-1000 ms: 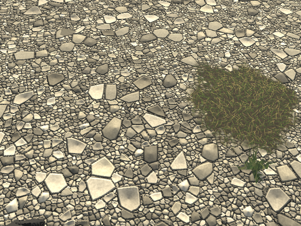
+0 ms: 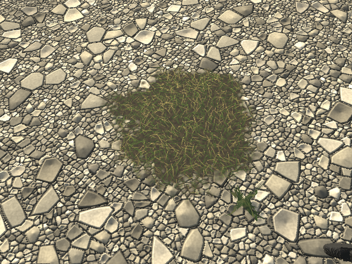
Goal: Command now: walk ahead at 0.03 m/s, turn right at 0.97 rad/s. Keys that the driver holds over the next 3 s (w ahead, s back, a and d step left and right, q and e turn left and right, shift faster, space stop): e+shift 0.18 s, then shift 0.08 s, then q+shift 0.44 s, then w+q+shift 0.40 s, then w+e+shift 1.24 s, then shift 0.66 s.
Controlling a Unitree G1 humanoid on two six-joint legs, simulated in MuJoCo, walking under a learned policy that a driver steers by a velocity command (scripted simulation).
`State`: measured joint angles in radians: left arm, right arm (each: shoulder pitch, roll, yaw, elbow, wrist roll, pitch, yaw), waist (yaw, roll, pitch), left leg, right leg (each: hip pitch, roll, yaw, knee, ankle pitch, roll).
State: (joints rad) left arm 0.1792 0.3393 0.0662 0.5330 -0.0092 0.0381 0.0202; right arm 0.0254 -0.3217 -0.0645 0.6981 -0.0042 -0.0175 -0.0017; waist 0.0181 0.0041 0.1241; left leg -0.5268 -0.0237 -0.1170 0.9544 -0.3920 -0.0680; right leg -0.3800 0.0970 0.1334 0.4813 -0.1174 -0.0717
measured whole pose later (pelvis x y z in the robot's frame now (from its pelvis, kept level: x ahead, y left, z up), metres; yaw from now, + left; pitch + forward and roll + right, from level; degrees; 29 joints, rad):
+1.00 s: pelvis +0.12 +0.10 -0.01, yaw +12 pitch +2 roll -2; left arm 0.35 0.37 0.10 0.74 -0.01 -0.05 -0.01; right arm 0.08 -0.33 -0.05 0.55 0.05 0.02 0.06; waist 0.10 0.01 0.02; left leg -0.58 0.13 0.04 0.85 -0.33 0.01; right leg 0.09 -0.09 -0.26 0.26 -0.37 0.07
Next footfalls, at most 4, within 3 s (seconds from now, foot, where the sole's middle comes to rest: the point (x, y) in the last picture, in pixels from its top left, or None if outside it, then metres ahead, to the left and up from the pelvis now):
0.20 left None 0.15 0.15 -0.77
0.56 right None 0.03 -0.07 -0.77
1.08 left None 0.23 0.29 -0.77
1.54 right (110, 181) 0.70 0.35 -0.77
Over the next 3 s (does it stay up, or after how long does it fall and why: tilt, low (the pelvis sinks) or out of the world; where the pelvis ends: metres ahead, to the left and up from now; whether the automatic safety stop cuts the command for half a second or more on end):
stays up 1.41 0.27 -0.01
